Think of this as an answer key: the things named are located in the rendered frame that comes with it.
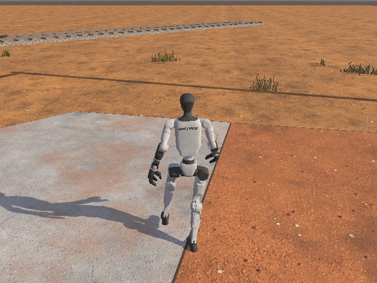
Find robot left hand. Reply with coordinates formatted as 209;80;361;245
148;169;162;186

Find robot left upper arm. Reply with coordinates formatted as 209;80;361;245
158;119;176;153

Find robot head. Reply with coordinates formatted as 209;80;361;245
178;93;198;121

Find right robot forearm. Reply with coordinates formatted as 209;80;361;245
211;141;219;157

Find robot right thigh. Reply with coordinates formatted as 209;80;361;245
190;166;209;213

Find robot right hand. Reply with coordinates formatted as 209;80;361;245
205;153;219;163

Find left robot forearm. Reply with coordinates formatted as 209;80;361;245
150;143;164;172

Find robot right upper arm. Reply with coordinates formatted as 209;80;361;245
200;118;217;150

